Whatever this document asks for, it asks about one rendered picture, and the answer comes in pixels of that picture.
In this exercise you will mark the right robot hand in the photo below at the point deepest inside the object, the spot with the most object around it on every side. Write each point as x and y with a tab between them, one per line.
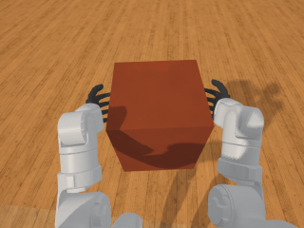
219	95

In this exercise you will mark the carton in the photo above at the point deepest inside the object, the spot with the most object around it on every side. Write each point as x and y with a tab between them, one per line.
158	115

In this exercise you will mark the left robot hand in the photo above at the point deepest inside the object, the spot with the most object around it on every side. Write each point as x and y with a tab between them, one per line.
92	98

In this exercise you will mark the robot right forearm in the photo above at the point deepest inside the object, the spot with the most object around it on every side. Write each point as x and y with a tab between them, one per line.
242	137

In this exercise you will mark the robot left thigh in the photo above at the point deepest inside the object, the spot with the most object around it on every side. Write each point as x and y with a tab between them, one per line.
128	220

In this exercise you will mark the robot left forearm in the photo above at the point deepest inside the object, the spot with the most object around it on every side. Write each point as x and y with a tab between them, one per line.
78	143

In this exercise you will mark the robot right upper arm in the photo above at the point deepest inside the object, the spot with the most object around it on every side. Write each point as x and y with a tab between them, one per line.
237	206

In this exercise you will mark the robot left upper arm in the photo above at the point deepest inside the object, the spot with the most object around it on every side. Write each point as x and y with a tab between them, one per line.
84	210

